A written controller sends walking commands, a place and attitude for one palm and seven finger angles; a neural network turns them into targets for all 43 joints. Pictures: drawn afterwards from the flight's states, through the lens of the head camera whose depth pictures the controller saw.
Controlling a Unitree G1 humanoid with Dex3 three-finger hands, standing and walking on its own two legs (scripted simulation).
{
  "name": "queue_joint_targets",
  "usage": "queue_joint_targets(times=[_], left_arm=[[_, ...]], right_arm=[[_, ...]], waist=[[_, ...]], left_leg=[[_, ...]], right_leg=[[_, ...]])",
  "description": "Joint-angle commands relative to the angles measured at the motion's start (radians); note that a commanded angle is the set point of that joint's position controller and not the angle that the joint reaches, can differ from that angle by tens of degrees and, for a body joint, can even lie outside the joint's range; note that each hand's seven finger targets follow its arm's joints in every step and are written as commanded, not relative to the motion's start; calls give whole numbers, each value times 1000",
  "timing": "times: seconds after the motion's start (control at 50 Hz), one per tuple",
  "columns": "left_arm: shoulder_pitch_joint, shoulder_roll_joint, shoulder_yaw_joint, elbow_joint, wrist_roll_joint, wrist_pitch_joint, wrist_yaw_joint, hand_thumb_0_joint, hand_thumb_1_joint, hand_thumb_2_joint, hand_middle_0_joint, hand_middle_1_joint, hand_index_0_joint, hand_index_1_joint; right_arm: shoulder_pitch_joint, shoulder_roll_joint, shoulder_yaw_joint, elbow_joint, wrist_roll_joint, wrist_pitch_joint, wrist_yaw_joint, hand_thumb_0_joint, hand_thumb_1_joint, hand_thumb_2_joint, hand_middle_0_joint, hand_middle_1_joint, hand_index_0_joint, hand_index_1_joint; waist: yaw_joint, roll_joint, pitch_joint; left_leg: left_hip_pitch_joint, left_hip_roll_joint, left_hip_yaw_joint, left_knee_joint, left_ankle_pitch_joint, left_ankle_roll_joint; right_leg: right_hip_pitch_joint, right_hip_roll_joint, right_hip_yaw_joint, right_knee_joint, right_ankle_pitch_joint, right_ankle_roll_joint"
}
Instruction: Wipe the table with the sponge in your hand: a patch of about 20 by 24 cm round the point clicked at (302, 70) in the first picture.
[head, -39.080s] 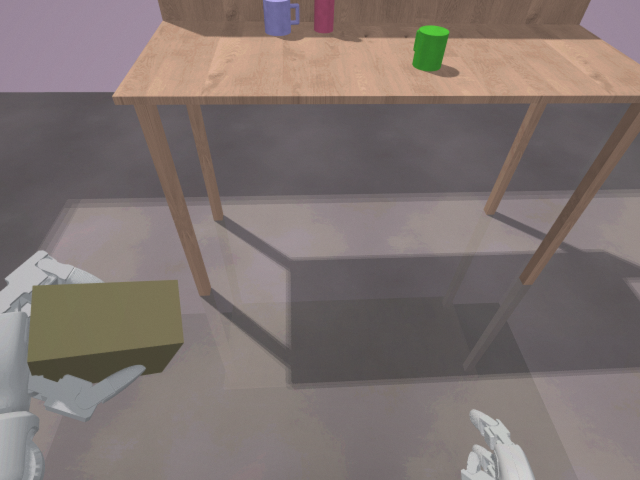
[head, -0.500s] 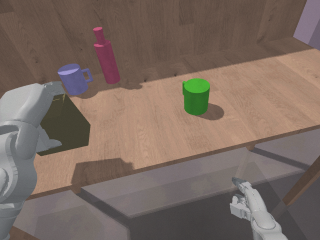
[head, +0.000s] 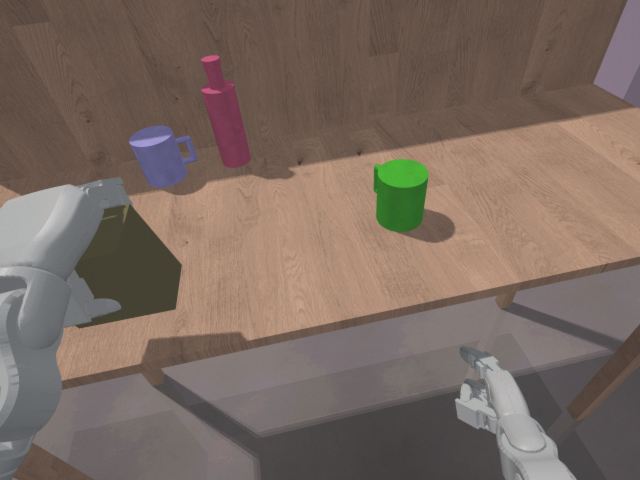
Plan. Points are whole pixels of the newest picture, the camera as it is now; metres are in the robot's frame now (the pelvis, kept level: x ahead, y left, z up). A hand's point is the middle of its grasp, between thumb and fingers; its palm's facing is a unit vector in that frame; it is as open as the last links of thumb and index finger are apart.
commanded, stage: bring the sponge back beside the body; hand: left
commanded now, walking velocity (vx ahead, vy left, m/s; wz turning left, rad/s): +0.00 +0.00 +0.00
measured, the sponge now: (112, 279) +0.23 +0.29 +0.17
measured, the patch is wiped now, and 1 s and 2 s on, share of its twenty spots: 0.95 0.95 0.95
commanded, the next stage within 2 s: step back with the hand held close in 0.82 s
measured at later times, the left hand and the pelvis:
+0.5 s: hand (66, 281) +0.19 +0.29 +0.22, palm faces +0.28 -0.11 -0.95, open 10.3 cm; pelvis -0.01 +0.01 +0.00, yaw +0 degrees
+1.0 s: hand (78, 284) +0.19 +0.28 +0.21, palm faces +0.34 -0.42 -0.84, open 10.3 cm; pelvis -0.02 +0.01 +0.00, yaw +0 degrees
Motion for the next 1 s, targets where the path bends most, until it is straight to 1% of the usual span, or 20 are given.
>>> queue_joint_targets(times=[0.0,0.04,0.1,0.18,0.2,0.24,0.38,0.4,0.46,0.5,0.56,0.6,0.72,0.76,0.82,0.9,0.92,0.94,0.96,0.98], left_arm=[[-262,274,224,-209,35,-8,64,0,100,1300,-1200,-1600,-1200,-1600],[-241,235,192,-172,36,-6,70,0,100,1300,-1200,-1600,-1200,-1600],[-202,257,222,-235,25,-5,71,0,100,1300,-1200,-1600,-1200,-1600],[-176,244,213,-241,22,-10,78,0,100,1300,-1200,-1600,-1200,-1600],[-181,267,236,-290,24,-7,82,0,100,1300,-1200,-1600,-1200,-1600],[-150,240,221,-242,27,-5,90,0,100,1300,-1200,-1600,-1200,-1600],[-107,231,225,-307,17,-12,102,0,100,1300,-1200,-1600,-1200,-1600],[-114,245,241,-348,12,-8,103,0,100,1300,-1200,-1600,-1200,-1600],[-92,215,218,-292,13,-9,108,0,100,1300,-1200,-1600,-1200,-1600],[-126,236,233,-333,9,-6,110,0,100,1300,-1200,-1600,-1200,-1600],[-114,205,202,-266,13,-7,112,0,100,1300,-1200,-1600,-1200,-1600],[-131,230,225,-316,12,-3,111,0,100,1300,-1200,-1600,-1200,-1600],[-144,230,220,-323,15,-7,113,0,100,1300,-1200,-1600,-1200,-1600],[-107,212,208,-267,7,-7,110,0,100,1300,-1200,-1600,-1200,-1600],[-154,245,232,-325,15,-12,114,0,100,1300,-1200,-1600,-1200,-1600],[-128,238,229,-317,6,-11,109,0,100,1300,-1200,-1600,-1200,-1600],[-123,108,106,-26,31,15,107,0,100,1300,-1200,-1600,-1200,-1600],[-240,-49,354,-245,-765,-242,206,0,100,1300,-1200,-1600,-1200,-1600],[-59,28,360,-106,-749,-332,252,0,100,1300,-1200,-1600,-1200,-1600],[-43,21,393,-229,-786,-401,285,0,100,1300,-1200,-1600,-1200,-1600]], right_arm=[[-286,-80,-41,-205,12,-57,-6,0,-900,-900,200,300,200,300],[-244,-75,-37,-197,4,-55,-7,0,-900,-900,200,300,200,300],[-289,-79,-40,-210,9,-63,-5,0,-900,-900,200,300,200,300],[-251,-78,-37,-207,2,-52,-6,0,-900,-900,200,300,200,300],[-293,-78,-40,-215,8,-64,-5,0,-900,-900,200,300,200,300],[-246,-74,-36,-204,-3,-62,-6,0,-900,-900,200,300,200,300],[-251,-75,-40,-206,-1,-56,1,0,-900,-900,200,300,200,300],[-293,-73,-41,-217,8,-67,1,0,-900,-900,200,300,200,300],[-245,-76,-38,-205,-1,-57,-1,0,-900,-900,200,300,200,300],[-295,-73,-40,-215,11,-67,-3,0,-900,-900,200,300,200,300],[-246,-74,-37,-201,2,-57,-9,0,-900,-900,200,300,200,300],[-296,-72,-37,-213,9,-68,-6,0,-900,-900,200,300,200,300],[-266,-70,-31,-213,0,-69,-6,0,-900,-900,200,300,200,300],[-254,-73,-33,-203,0,-64,-9,0,-900,-900,200,300,200,300],[-265,-72,-32,-217,-2,-71,-9,0,-900,-900,200,300,200,300],[-296,-73,-36,-212,9,-73,-6,0,-900,-900,200,300,200,300],[-230,-78,-24,-179,4,-66,-20,0,-900,-900,200,300,200,300],[-26,-65,-65,-338,25,-69,-4,0,-900,-900,200,300,200,300],[37,-62,-39,-251,-6,-74,-6,0,-900,-900,200,300,200,300],[77,-66,-62,-245,-2,-63,-11,0,-900,-900,200,300,200,300]], waist=[[-11,-10,-209],[-4,-7,-193],[-6,-18,-206],[4,-27,-194],[-5,-3,-208],[5,-15,-189],[10,1,-173],[0,23,-182],[7,-22,-154],[-5,7,-160],[3,-22,-135],[-2,8,-161],[13,10,-185],[7,-24,-132],[16,9,-195],[-2,19,-150],[-30,-54,-34],[-165,-215,60],[-154,-322,-26],[-158,-361,-51]], left_leg=[[94,-18,-41,-47,220,13],[83,-20,-30,-47,228,13],[89,-15,-41,-45,209,12],[83,-19,-30,-42,216,15],[92,-14,-43,-46,206,13],[83,-18,-29,-37,231,13],[87,-15,-31,-46,222,12],[89,-11,-43,-53,198,10],[81,-10,-33,-55,203,11],[85,-8,-47,-64,160,9],[83,-10,-34,-64,166,10],[84,-7,-50,-74,151,9],[73,-14,-38,-61,165,9],[72,-13,-33,-60,150,9],[73,-16,-37,-55,160,10],[78,-9,-45,-69,125,7],[33,-11,-21,-69,87,3],[45,17,-60,62,-156,24],[85,-1,-56,146,-180,29],[93,5,-59,256,-149,26]], right_leg=[[21,-7,128,-89,151,-26],[12,-17,73,-87,147,-18],[22,-9,131,-89,141,-26],[13,-19,81,-89,142,-14],[21,-5,133,-87,128,-26],[11,-16,84,-85,144,-18],[5,-12,82,-91,138,-17],[14,1,129,-89,114,-26],[-3,-9,75,-96,110,-16],[-3,3,125,-104,63,-24],[-18,-9,77,-110,62,-15],[5,5,122,-104,57,-26],[17,-10,92,-94,58,-20],[-15,-11,88,-116,40,-15],[20,-14,101,-96,46,-22],[-4,2,135,-115,15,-24],[-77,-9,76,-132,-34,-14],[-306,-58,194,-259,-99,7],[-340,-113,218,-266,-182,-17],[-382,-197,265,-283,-175,-28]])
